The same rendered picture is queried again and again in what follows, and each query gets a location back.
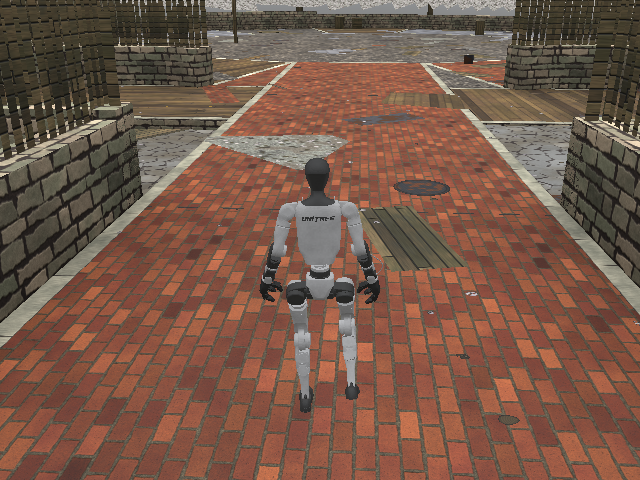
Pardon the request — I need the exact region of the left robot hand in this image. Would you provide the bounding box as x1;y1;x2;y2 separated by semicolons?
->
259;279;283;302

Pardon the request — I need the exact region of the left robot upper arm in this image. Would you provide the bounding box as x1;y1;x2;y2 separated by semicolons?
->
271;202;297;258

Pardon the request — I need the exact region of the right robot upper arm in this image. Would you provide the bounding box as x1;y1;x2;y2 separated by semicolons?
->
339;201;367;256

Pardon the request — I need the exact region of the right robot hand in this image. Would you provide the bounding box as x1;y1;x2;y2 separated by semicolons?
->
357;280;380;304

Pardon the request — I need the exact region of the robot head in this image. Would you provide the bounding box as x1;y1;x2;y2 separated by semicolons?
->
301;158;335;206

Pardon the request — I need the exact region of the right robot forearm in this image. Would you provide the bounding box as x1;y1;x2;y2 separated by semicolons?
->
357;240;378;284

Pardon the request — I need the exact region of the left robot forearm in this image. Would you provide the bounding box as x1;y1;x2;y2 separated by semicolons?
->
262;242;281;284

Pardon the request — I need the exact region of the left robot thigh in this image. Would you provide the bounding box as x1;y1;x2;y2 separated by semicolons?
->
286;280;311;351

